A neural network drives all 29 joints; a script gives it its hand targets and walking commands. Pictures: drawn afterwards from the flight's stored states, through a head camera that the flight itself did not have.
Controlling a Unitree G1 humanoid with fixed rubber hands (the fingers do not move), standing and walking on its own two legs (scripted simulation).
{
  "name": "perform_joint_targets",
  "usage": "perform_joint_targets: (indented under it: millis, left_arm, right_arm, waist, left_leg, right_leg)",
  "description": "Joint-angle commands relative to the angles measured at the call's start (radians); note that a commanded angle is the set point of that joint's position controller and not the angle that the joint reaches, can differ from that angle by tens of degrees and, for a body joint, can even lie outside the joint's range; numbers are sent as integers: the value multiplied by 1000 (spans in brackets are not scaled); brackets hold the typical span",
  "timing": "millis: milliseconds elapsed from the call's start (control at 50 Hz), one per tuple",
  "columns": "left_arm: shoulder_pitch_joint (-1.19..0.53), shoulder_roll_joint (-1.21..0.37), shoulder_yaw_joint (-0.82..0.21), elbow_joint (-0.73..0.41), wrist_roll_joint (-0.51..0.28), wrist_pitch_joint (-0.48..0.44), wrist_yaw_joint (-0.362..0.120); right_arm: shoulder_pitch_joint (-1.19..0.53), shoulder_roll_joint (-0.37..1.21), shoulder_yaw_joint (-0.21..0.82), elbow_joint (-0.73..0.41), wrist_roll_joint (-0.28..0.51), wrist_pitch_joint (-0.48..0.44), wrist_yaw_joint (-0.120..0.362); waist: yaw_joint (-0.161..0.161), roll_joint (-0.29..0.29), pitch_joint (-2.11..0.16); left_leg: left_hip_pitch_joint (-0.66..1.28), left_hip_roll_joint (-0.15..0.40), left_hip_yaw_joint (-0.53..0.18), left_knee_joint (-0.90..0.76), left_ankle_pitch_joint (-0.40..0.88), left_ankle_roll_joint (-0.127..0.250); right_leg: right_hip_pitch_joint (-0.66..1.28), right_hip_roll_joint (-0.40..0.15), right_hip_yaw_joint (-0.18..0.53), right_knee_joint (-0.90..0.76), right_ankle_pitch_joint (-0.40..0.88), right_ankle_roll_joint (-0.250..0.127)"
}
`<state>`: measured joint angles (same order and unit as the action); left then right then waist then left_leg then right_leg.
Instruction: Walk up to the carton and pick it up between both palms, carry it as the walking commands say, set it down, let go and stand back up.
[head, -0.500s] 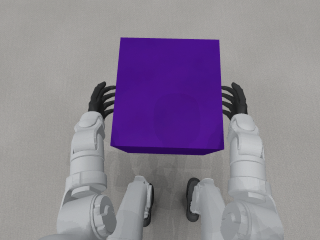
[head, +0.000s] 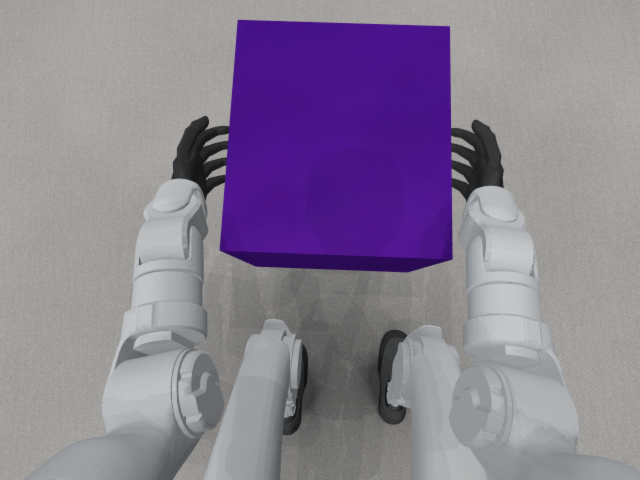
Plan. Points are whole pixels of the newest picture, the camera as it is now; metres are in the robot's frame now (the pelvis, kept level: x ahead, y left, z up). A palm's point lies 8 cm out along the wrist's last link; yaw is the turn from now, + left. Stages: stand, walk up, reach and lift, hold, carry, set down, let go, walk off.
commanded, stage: set down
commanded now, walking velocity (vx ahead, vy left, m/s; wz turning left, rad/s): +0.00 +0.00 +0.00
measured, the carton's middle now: (336, 166) +0.51 +0.04 -0.18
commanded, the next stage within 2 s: none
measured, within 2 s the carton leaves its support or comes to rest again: rests again in 1.70 s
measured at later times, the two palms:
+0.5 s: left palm (214, 184) +0.46 +0.21 -0.16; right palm (455, 194) +0.47 -0.14 -0.17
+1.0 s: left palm (230, 187) +0.49 +0.22 -0.26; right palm (436, 199) +0.49 -0.13 -0.26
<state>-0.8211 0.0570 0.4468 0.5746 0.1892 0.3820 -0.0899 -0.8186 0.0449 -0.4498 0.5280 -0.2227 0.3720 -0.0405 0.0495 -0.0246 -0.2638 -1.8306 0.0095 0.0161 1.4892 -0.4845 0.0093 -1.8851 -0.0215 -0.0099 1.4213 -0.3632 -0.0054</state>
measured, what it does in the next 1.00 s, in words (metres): lowers itself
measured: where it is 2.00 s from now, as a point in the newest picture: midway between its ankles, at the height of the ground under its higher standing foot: (340, 398)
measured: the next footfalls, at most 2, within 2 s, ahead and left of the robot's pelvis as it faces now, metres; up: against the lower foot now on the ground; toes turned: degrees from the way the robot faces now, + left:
none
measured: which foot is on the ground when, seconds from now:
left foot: down 0.00-1.00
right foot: down 0.00-1.00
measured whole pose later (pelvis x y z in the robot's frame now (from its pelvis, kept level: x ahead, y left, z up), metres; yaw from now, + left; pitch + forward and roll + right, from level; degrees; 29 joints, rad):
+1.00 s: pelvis -0.02 +0.01 -0.14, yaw +1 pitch +49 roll -1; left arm -1.17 0.23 0.30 0.78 0.07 0.33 0.01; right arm -1.10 -0.10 -0.41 0.70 -0.05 0.30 -0.13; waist 0.02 -0.03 -0.06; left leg -2.27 -0.03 0.00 1.97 -0.56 0.02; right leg -2.31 0.00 0.02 1.89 -0.44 0.03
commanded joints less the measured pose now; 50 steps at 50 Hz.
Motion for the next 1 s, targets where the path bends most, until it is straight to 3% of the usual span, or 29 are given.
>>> perform_joint_targets:
  millis: [0, 240, 440, 980]
  left_arm:
    - [-629, -843, -542, -44, -192, -41, -288]
    - [-763, -828, -539, 17, -200, -40, -262]
    - [-819, -808, -521, 59, -206, -53, -253]
    - [-955, -715, -581, 76, -283, -115, -187]
  right_arm:
    - [-601, 903, 586, 28, 178, -21, 288]
    - [-733, 863, 560, 46, 207, -19, 270]
    - [-810, 834, 537, 70, 227, -37, 250]
    - [-971, 702, 542, 83, 314, -115, 199]
  waist:
    - [29, -9, -964]
    - [-5, 6, -988]
    - [-3, 18, -983]
    - [-8, 32, -978]
  left_leg:
    - [356, -142, 23, -134, 299, -10]
    - [308, -137, 28, -29, 221, -6]
    - [198, -133, 34, 52, 199, -1]
    - [139, -114, 25, 283, 254, -7]
  right_leg:
    - [668, 170, -17, -12, 218, 13]
    - [494, 166, -45, 87, 132, 19]
    - [425, 162, -52, 179, 127, 24]
    - [267, 141, -73, 426, 151, 24]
